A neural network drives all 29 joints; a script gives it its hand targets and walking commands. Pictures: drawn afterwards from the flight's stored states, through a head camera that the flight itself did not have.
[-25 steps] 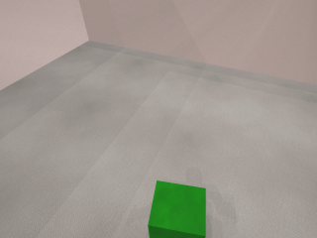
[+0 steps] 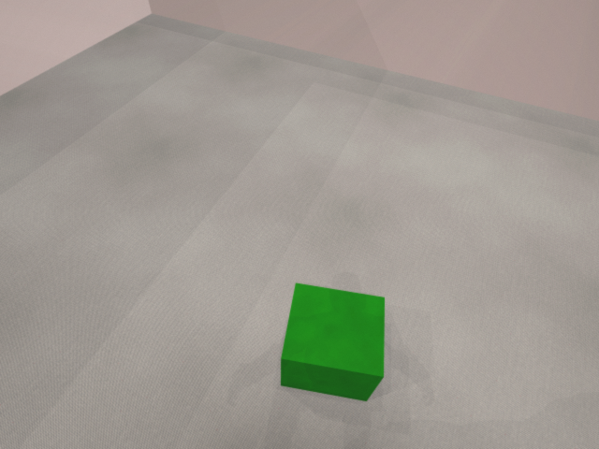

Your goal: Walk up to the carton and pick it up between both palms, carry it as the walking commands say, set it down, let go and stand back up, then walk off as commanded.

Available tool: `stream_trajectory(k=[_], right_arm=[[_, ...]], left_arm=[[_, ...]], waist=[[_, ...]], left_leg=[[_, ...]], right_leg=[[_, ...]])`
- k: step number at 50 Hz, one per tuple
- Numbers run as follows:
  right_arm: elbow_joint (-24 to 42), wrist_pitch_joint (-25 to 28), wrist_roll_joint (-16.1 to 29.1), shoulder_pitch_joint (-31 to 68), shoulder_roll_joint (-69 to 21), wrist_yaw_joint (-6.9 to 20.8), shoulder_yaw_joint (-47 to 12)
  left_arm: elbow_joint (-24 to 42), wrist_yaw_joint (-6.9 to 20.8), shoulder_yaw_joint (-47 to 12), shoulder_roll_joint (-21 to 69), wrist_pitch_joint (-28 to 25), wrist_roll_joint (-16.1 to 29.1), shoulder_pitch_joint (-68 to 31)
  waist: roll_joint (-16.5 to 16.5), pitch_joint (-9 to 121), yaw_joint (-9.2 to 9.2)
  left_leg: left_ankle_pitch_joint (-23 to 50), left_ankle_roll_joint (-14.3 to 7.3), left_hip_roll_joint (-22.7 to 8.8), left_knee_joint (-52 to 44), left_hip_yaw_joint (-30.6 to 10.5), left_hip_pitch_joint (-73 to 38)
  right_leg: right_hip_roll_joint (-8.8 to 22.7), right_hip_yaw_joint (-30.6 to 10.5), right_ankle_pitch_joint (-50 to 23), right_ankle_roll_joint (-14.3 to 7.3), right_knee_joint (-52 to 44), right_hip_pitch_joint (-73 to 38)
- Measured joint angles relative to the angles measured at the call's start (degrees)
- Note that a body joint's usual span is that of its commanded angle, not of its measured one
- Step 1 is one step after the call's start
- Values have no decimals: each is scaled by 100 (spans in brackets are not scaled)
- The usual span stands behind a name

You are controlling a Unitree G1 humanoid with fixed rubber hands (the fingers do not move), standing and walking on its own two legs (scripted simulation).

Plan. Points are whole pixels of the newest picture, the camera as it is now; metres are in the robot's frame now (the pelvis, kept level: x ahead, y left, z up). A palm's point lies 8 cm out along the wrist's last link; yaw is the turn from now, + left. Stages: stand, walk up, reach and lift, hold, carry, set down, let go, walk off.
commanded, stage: stand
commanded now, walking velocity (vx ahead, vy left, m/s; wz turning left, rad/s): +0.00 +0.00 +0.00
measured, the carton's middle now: (331, 342) +0.52 -0.10 -0.64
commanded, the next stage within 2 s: none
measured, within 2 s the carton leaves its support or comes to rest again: neither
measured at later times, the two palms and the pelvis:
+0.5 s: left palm out of the picture -0.17 +0.27 -0.12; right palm out of the picture -0.14 -0.25 -0.12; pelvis -0.15 +0.02 +0.01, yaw -4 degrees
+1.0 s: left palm out of the picture -0.24 +0.28 -0.13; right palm out of the picture -0.25 -0.17 -0.13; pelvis -0.21 +0.05 +0.02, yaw -4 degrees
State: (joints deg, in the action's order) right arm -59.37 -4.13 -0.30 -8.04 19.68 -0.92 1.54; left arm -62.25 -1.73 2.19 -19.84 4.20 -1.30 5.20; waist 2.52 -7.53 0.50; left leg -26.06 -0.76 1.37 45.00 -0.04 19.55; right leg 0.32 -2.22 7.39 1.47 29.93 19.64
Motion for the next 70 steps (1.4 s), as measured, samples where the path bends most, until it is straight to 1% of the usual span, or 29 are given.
stream_trajectory(k=[1, 2, 3, 4, 5, 7, 9, 11, 14, 16, 17, 18, 20, 21, 23, 25, 27, 28, 30, 31, 33, 35, 40, 48, 53, 59, 61, 63, 70], right_arm=[[29, 22, -30, -115, 34, 19, -6], [25, 39, -81, -190, 38, 8, 13], [17, 33, -118, -248, 18, -20, 15], [-8, 13, -161, -265, -72, -49, 10], [-1, -14, -190, -284, -169, -69, -15], [45, -50, -180, -281, -297, -98, -65], [114, -70, -137, -233, -382, -110, -95], [196, -67, -144, -135, -456, -109, -114], [299, -13, -142, 17, -522, -114, -116], [332, -25, -111, 50, -535, -131, -86], [342, -47, -91, 24, -540, -134, -65], [323, -68, -77, -16, -516, -132, -30], [256, -102, -38, -224, -498, -134, 32], [203, -93, -58, -340, -493, -118, 65], [87, -84, -95, -543, -459, -65, 123], [-30, -47, -111, -721, -421, -27, 162], [-134, 0, -116, -891, -413, -17, 175], [-158, 29, -114, -947, -424, -17, 166], [-174, 133, -92, -1003, -481, -54, 117], [-216, 187, -84, -975, -587, -90, 96], [-228, 277, -67, -963, -765, -146, 12], [-285, 301, -33, -959, -840, -164, -30], [-356, 295, -84, -991, -1008, -171, -91], [-353, 288, -66, -1099, -1147, -141, -100], [-299, 300, -56, -1019, -1109, -154, -51], [-264, 250, -53, -947, -1032, -95, 26], [-282, 261, -79, -986, -1024, -101, 36], [-304, 292, -71, -1040, -1009, -113, 47], [-401, 396, -87, -1232, -1112, -114, -51]], left_arm=[[41, -3, 4, 19, 43, 22, -21], [77, -22, 13, 34, 92, 27, -97], [120, -44, 28, 53, 128, 10, -165], [154, -44, 45, 38, 150, -6, -213], [181, -29, 58, 30, 161, -10, -204], [199, 22, 73, 75, 148, -22, -64], [172, 28, 59, 179, 118, -41, 96], [106, 56, 42, 261, 84, -32, 262], [10, 55, 46, 340, 48, 37, 545], [-55, 29, 44, 390, 61, 51, 754], [-84, 8, 45, 404, 61, 42, 860], [-132, -2, 53, 462, 65, 29, 937], [-188, 3, 23, 552, 46, 17, 1181], [-229, -4, -7, 598, 24, -13, 1303], [-328, -40, -81, 730, -66, -83, 1482], [-385, -66, -140, 874, -167, -87, 1531], [-360, -46, -175, 975, -242, -56, 1455], [-330, -49, -184, 1014, -272, -42, 1382], [-279, -55, -181, 1070, -305, -9, 1209], [-268, -49, -168, 1057, -309, 24, 1084], [-180, -31, -162, 1040, -331, 48, 962], [-165, -11, -176, 1060, -371, 52, 971], [-271, 20, -149, 1013, -320, 13, 998], [-386, 47, -102, 969, -234, -5, 1309], [-419, 9, -181, 984, -275, -44, 1520], [-320, -26, -235, 1176, -298, -36, 1545], [-293, -21, -208, 1201, -309, -26, 1518], [-262, -34, -200, 1201, -356, -14, 1474], [-231, -24, -207, 1275, -398, 11, 1221]], waist=[[-48, 123, 59], [-74, 162, 145], [-84, 164, 166], [10, 145, 172], [101, 167, 141], [119, 272, 130], [24, 374, 144], [-53, 467, 91], [-152, 617, -21], [-258, 695, -38], [-273, 742, -57], [-368, 724, -59], [-401, 760, -64], [-372, 809, -77], [-341, 898, -105], [-407, 952, -63], [-508, 990, -24], [-546, 977, -4], [-595, 914, 71], [-471, 827, 99], [-246, 673, 8], [-191, 638, -57], [-40, 647, -42], [-85, 694, -87], [-213, 709, -63], [-325, 715, -52], [-323, 706, -50], [-304, 630, -36], [-191, 676, 62]], left_leg=[[350, -56, -168, -523, -117, -155], [990, -80, -218, -690, -173, -74], [794, -92, -224, -704, -183, -61], [734, -96, -170, -629, -135, 12], [850, -102, -139, -644, -52, 53], [1180, -115, -171, -844, 52, 64], [1464, -134, -203, -1088, 81, 73], [1688, -155, -214, -1322, 151, 72], [1935, -167, -237, -1528, 304, 125], [2058, -153, -261, -1576, 346, 190], [2089, -133, -254, -1571, 374, 260], [1964, -86, -289, -1520, 343, 302], [1017, 34, -178, -1202, 182, 353], [714, 51, -89, -871, 101, 399], [499, 46, 40, -45, -53, 448], [608, 35, 24, 316, -160, 301], [622, 53, -111, 86, -171, -31], [610, 66, -182, -256, -170, -266], [765, 69, -316, -1422, -234, -809], [783, 87, -245, -1644, -238, -859], [1042, 67, -144, -1789, -140, -901], [1190, 47, -177, -1865, -56, -934], [1383, -7, -108, -2031, 38, -947], [1534, -53, -7, -2112, 106, -827], [1554, -43, -33, -2068, 72, -716], [1372, -6, -67, -2021, 25, -502], [1400, 8, -87, -2051, 23, -459], [1685, 14, -103, -2088, 24, -487], [1500, 56, -109, -2067, -20, -651]], right_leg=[[-30, 34, 82, 54, 170, 199], [-84, -23, 521, 48, 530, 405], [-203, -180, 1197, 28, 1121, 616], [-269, -351, 1652, 16, 1768, 803], [-318, -449, 1838, -9, 2329, 953], [-439, -497, 1925, -7, 3075, 1011], [-407, -330, 1926, 95, 3299, 789], [-309, -171, 1943, 152, 2999, 355], [-160, 51, 2205, 159, 1843, -485], [-161, 181, 2199, 30, 758, -1144], [-161, 198, 2010, -66, 202, -1408], [-210, 221, 1609, -168, -30, -1460], [-176, 241, 1303, -273, -99, -1445], [-126, 227, 1245, -304, -139, -1424], [-54, 181, 1112, -306, -283, -1383], [-62, 207, 935, -226, -468, -1350], [-116, 269, 808, -198, -567, -1260], [-145, 301, 777, -191, -555, -1193], [-204, 399, 765, -164, -440, -1017], [-124, 412, 772, -142, -352, -941], [-21, 319, 637, -106, -421, -938], [-54, 235, 449, -88, -648, -1014], [15, 142, 284, -42, -724, -962], [111, 66, 230, 8, -578, -725], [85, 100, 205, -22, -566, -639], [48, 137, 292, -41, -602, -467], [26, 137, 304, -48, -622, -420], [9, 135, 88, -66, -630, -437], [4, 178, 287, -105, -578, -599]])
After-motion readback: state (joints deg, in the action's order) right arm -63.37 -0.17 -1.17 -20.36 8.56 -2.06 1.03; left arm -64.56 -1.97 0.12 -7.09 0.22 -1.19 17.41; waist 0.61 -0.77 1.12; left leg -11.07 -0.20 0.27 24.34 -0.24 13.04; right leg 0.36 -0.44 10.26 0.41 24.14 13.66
